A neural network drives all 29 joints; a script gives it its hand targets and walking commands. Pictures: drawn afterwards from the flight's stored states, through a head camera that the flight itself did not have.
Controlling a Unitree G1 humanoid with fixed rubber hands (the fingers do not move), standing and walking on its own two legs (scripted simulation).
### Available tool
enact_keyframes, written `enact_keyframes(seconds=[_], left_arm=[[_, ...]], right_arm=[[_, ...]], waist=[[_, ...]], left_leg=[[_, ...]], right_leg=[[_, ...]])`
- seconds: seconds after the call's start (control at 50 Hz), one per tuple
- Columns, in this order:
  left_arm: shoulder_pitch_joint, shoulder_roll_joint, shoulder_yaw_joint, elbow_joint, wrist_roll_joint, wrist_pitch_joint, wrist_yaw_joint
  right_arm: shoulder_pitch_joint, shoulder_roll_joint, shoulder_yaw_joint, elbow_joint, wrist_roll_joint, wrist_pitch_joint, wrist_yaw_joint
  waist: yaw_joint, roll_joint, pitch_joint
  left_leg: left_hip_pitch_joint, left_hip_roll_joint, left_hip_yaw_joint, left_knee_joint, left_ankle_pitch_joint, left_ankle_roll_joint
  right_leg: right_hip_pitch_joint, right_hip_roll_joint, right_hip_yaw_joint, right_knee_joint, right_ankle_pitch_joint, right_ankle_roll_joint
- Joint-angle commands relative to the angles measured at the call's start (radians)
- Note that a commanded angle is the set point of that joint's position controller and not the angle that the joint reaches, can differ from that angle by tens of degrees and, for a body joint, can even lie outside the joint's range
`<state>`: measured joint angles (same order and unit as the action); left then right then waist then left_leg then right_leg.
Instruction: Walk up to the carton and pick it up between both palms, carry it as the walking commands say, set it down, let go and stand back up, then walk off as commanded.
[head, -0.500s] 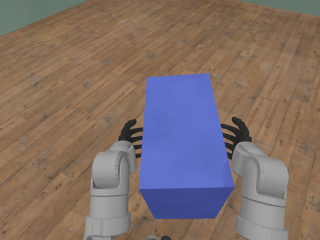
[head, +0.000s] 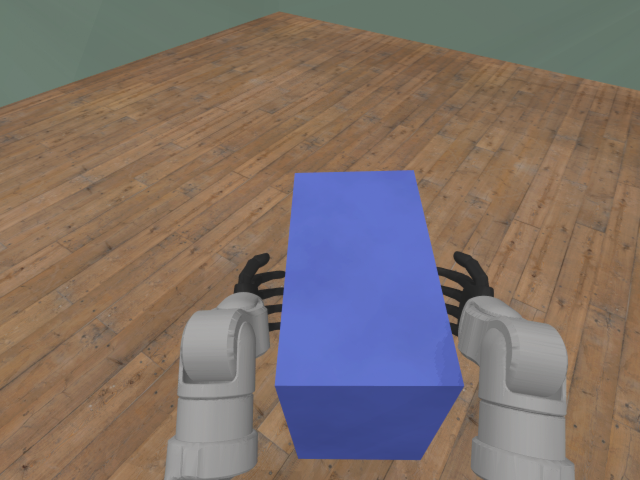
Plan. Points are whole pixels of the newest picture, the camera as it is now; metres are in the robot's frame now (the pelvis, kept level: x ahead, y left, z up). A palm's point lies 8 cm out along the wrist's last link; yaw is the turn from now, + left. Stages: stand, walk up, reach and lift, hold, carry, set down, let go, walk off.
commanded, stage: carry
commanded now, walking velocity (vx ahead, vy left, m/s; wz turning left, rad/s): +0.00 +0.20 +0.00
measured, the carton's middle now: (356, 313) +0.34 -0.01 +0.04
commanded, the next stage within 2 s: none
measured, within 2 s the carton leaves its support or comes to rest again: neither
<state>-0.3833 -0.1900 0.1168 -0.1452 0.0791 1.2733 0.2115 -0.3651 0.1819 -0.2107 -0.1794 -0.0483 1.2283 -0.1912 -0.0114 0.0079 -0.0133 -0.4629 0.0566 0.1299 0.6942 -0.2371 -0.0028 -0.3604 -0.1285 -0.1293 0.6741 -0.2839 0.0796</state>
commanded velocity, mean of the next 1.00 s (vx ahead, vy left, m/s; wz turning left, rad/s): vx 0.00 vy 0.20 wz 0.00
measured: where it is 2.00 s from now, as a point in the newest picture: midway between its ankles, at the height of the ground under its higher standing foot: outside the picture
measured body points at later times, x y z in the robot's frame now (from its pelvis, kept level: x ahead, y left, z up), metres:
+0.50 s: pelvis -0.06 +0.10 +0.01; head -0.09 +0.13 +0.46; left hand +0.24 +0.23 +0.10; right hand +0.24 -0.03 +0.11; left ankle +0.05 +0.15 -0.71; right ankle -0.03 -0.06 -0.68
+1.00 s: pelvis -0.10 +0.21 +0.02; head -0.10 +0.24 +0.47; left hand +0.20 +0.36 +0.08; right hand +0.21 +0.10 +0.10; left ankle -0.01 +0.24 -0.71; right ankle -0.12 +0.07 -0.68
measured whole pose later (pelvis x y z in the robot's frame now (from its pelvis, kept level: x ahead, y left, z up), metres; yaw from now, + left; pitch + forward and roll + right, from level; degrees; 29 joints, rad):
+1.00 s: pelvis -0.10 +0.21 +0.02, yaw +3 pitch +2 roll -4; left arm -0.37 -0.18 0.12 -0.12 0.08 1.27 0.21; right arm -0.36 0.18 -0.19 -0.15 -0.07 1.26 -0.20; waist 0.01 0.02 -0.03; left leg -0.44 0.01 0.17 0.57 -0.18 0.01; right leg -0.37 -0.09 -0.19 0.85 -0.48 0.03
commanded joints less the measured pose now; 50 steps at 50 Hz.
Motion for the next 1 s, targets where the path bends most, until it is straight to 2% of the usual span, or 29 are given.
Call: enact_keyframes(seconds=[0.0,0.04,0.08,0.1,0.14,0.18,0.2,0.22,0.24,0.26,0.3,0.36,0.38,0.42,0.48,0.6,0.64,0.66,0.68,0.7,0.72,0.76,0.8,0.82,0.84,0.88,0.92,0.94,0.98], left_arm=[[-0.573,-0.931,-0.657,-0.138,-0.364,-0.058,-0.275],[-0.647,-0.990,-0.692,-0.116,-0.397,-0.055,-0.277],[-0.599,-1.011,-0.691,-0.078,-0.402,-0.054,-0.275],[-0.570,-0.997,-0.665,-0.050,-0.384,-0.046,-0.272],[-0.637,-0.996,-0.676,-0.090,-0.399,-0.046,-0.273],[-0.587,-0.992,-0.665,-0.061,-0.385,-0.041,-0.273],[-0.619,-1.004,-0.671,-0.098,-0.394,-0.044,-0.279],[-0.534,-0.990,-0.637,-0.034,-0.383,-0.049,-0.286],[-0.545,-0.994,-0.633,-0.050,-0.374,-0.058,-0.281],[-0.540,-1.000,-0.624,-0.022,-0.369,-0.051,-0.287],[-0.590,-1.010,-0.623,-0.074,-0.386,-0.050,-0.305],[-0.606,-1.004,-0.621,-0.095,-0.380,-0.047,-0.294],[-0.591,-1.001,-0.622,-0.097,-0.379,-0.047,-0.291],[-0.604,-0.951,-0.640,-0.100,-0.369,-0.046,-0.280],[-0.593,-0.978,-0.676,-0.065,-0.384,-0.050,-0.276],[-0.562,-1.007,-0.662,-0.030,-0.381,-0.037,-0.267],[-0.660,-1.006,-0.661,-0.110,-0.403,-0.048,-0.269],[-0.618,-1.014,-0.646,-0.076,-0.408,-0.052,-0.281],[-0.573,-1.011,-0.632,-0.066,-0.389,-0.055,-0.289],[-0.608,-1.022,-0.625,-0.055,-0.408,-0.049,-0.292],[-0.582,-1.020,-0.651,-0.090,-0.396,-0.052,-0.292],[-0.654,-1.024,-0.633,-0.173,-0.402,-0.058,-0.288],[-0.635,-1.026,-0.662,-0.159,-0.411,-0.045,-0.279],[-0.682,-1.009,-0.675,-0.146,-0.403,-0.048,-0.272],[-0.662,-0.962,-0.671,-0.178,-0.394,-0.049,-0.266],[-0.620,-1.006,-0.704,-0.118,-0.405,-0.050,-0.263],[-0.635,-1.024,-0.700,-0.121,-0.420,-0.048,-0.266],[-0.670,-1.048,-0.725,-0.140,-0.433,-0.054,-0.259],[-0.671,-1.015,-0.723,-0.193,-0.407,-0.053,-0.248]], right_arm=[[-0.558,0.901,0.726,-0.036,0.384,0.014,0.329],[-0.669,0.924,0.713,-0.068,0.393,0.017,0.333],[-0.692,0.922,0.732,-0.111,0.399,0.009,0.325],[-0.686,0.941,0.721,-0.084,0.400,0.014,0.323],[-0.667,0.921,0.665,-0.024,0.350,0.015,0.316],[-0.595,0.920,0.674,0.017,0.329,0.020,0.310],[-0.586,0.925,0.676,0.008,0.318,0.018,0.309],[-0.610,0.899,0.699,-0.038,0.335,0.007,0.300],[-0.535,0.920,0.720,0.013,0.324,0.010,0.301],[-0.600,0.908,0.731,-0.050,0.311,0.003,0.297],[-0.686,0.944,0.765,-0.136,0.366,-0.006,0.297],[-0.622,0.957,0.741,-0.044,0.382,0.012,0.302],[-0.661,0.944,0.740,-0.081,0.386,0.010,0.303],[-0.557,0.908,0.710,0.027,0.352,0.020,0.312],[-0.667,0.904,0.712,-0.059,0.384,0.011,0.313],[-0.625,0.923,0.681,-0.030,0.343,0.012,0.298],[-0.611,0.936,0.688,-0.005,0.338,0.017,0.295],[-0.633,0.931,0.710,-0.037,0.357,0.006,0.291],[-0.629,0.912,0.735,-0.069,0.329,0.000,0.290],[-0.607,0.967,0.751,-0.047,0.330,0.002,0.281],[-0.662,0.937,0.769,-0.158,0.355,-0.007,0.284],[-0.740,0.974,0.791,-0.210,0.417,-0.004,0.290],[-0.668,0.934,0.730,-0.118,0.399,0.013,0.302],[-0.666,0.934,0.712,-0.073,0.389,0.015,0.307],[-0.642,0.951,0.716,-0.051,0.404,0.020,0.311],[-0.656,0.913,0.708,-0.101,0.399,0.018,0.318],[-0.672,0.949,0.696,-0.064,0.391,0.020,0.311],[-0.734,0.943,0.704,-0.099,0.391,0.016,0.315],[-0.639,0.955,0.698,-0.062,0.373,0.014,0.310]], waist=[[-0.001,0.246,-0.496],[0.009,0.106,-0.406],[0.020,0.174,-0.490],[0.021,0.206,-0.481],[0.015,0.204,-0.489],[0.033,0.241,-0.524],[0.051,0.181,-0.503],[0.022,-0.258,-0.563],[0.006,-0.434,-0.512],[0.018,-0.265,-0.350],[0.019,-0.217,-0.345],[0.019,-0.102,-0.443],[0.017,-0.023,-0.478],[-0.005,0.221,-0.461],[0.012,0.167,-0.415],[0.027,0.249,-0.537],[0.060,0.138,-0.483],[0.016,-0.311,-0.532],[0.013,-0.383,-0.437],[0.011,-0.302,-0.353],[0.007,-0.195,-0.324],[0.014,-0.199,-0.418],[0.009,0.017,-0.495],[-0.002,0.241,-0.486],[-0.002,0.255,-0.447],[0.007,0.171,-0.450],[0.021,0.133,-0.443],[0.028,0.214,-0.443],[0.032,0.331,-0.474]], left_leg=[[0.352,0.342,-0.477,-0.438,-0.266,0.098],[0.234,0.248,-0.348,-0.484,-0.483,-0.001],[0.270,0.198,-0.207,-0.489,-0.324,-0.105],[0.302,0.165,-0.178,-0.454,-0.233,-0.060],[0.276,0.177,-0.167,-0.503,-0.145,-0.114],[0.216,0.105,-0.061,-0.497,0.007,-0.240],[0.069,0.028,0.002,-0.352,0.103,-0.303],[0.017,0.043,-0.102,-0.012,-0.051,-0.106],[-0.096,0.055,-0.149,0.321,-0.121,-0.101],[-0.098,0.087,-0.230,0.344,-0.092,-0.049],[-0.013,0.057,-0.170,0.156,-0.087,-0.011],[0.259,0.002,-0.077,-0.211,-0.095,0.013],[0.335,0.034,-0.094,-0.271,-0.099,0.008],[0.390,0.332,-0.438,-0.420,-0.126,0.111],[0.228,0.246,-0.263,-0.482,-0.456,-0.011],[0.290,0.142,-0.069,-0.481,0.019,-0.122],[0.093,0.057,0.012,-0.284,0.293,-0.319],[-0.037,0.086,-0.110,0.103,-0.064,-0.113],[-0.205,0.029,-0.131,0.338,-0.142,-0.089],[-0.120,0.097,-0.237,0.481,-0.083,-0.064],[-0.018,0.138,-0.261,0.217,-0.067,-0.012],[0.136,0.036,-0.111,-0.112,-0.079,-0.003],[0.366,0.029,-0.074,-0.308,-0.125,-0.010],[0.443,0.258,-0.356,-0.379,-0.015,0.062],[0.370,0.341,-0.415,-0.428,-0.161,0.101],[0.299,0.290,-0.320,-0.485,-0.379,-0.072],[0.287,0.185,-0.139,-0.465,-0.237,-0.076],[0.229,0.151,-0.061,-0.526,-0.091,-0.262],[0.311,0.099,0.025,-0.449,0.505,-0.360]], right_leg=[[-0.288,0.072,0.005,0.408,-0.350,-0.017],[-0.233,0.058,0.020,0.456,-0.236,-0.051],[-0.115,0.066,-0.015,0.390,-0.210,-0.065],[-0.101,0.081,-0.024,0.312,-0.204,-0.066],[0.009,0.114,-0.088,0.152,-0.250,-0.079],[0.210,0.126,-0.175,-0.149,-0.289,-0.091],[0.375,0.056,-0.108,-0.372,-0.154,-0.138],[0.393,-0.189,0.297,-0.347,-0.094,-0.161],[0.223,-0.444,0.617,-0.421,-0.217,-0.265],[0.017,-0.398,0.516,-0.464,-0.326,-0.265],[0.048,-0.261,0.279,-0.356,-0.071,-0.179],[0.008,-0.171,0.198,-0.159,0.139,-0.137],[-0.020,-0.115,0.134,-0.086,0.077,-0.108],[-0.255,0.060,-0.035,0.248,-0.283,-0.018],[-0.194,0.049,0.008,0.429,-0.217,-0.067],[0.103,0.104,-0.119,-0.027,-0.253,-0.107],[0.376,0.007,-0.122,-0.452,-0.142,-0.166],[0.393,-0.290,0.371,-0.337,-0.063,-0.192],[0.211,-0.454,0.619,-0.462,-0.260,-0.301],[0.009,-0.454,0.557,-0.499,-0.374,-0.285],[0.001,-0.328,0.312,-0.387,-0.148,-0.183],[0.058,-0.209,0.166,-0.205,0.153,-0.139],[-0.037,-0.083,0.052,0.001,0.070,-0.082],[-0.233,0.013,-0.011,0.135,-0.142,-0.019],[-0.272,0.065,-0.037,0.363,-0.328,-0.030],[-0.229,0.058,0.027,0.446,-0.275,-0.056],[-0.143,0.058,-0.019,0.397,-0.177,-0.069],[-0.022,0.082,-0.121,0.282,-0.221,-0.042],[0.151,0.118,-0.257,-0.112,-0.370,-0.057]])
